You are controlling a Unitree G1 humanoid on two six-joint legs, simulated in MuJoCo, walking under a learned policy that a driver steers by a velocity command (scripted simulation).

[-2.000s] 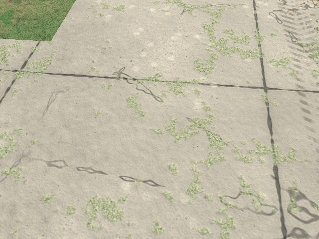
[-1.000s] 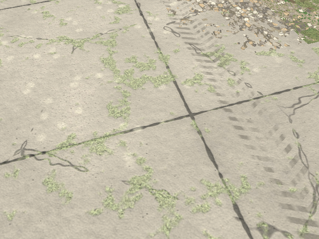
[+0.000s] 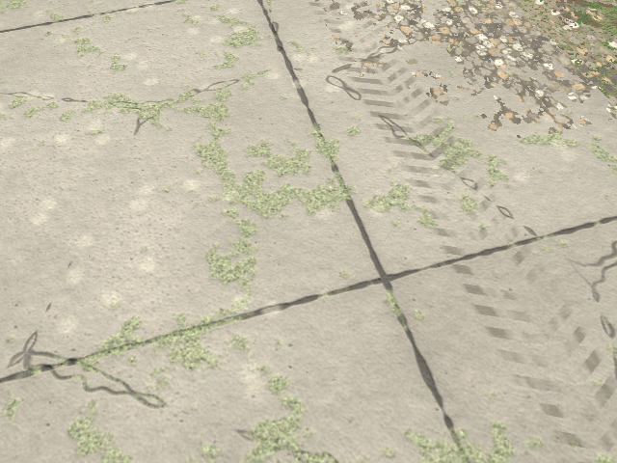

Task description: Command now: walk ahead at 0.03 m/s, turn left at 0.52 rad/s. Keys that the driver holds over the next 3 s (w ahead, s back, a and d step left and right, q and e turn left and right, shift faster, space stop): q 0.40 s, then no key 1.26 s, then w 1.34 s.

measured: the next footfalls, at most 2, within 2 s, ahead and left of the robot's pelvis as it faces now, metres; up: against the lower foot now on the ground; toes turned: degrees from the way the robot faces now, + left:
left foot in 0.16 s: -0.02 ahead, +0.13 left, +0.00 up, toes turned +15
right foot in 0.68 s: +0.07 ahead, -0.07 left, +0.00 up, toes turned +20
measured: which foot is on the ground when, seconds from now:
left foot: up 0.00-0.14, down 0.16-1.00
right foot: down 0.00-0.16, up 0.18-0.66, down 0.68-1.00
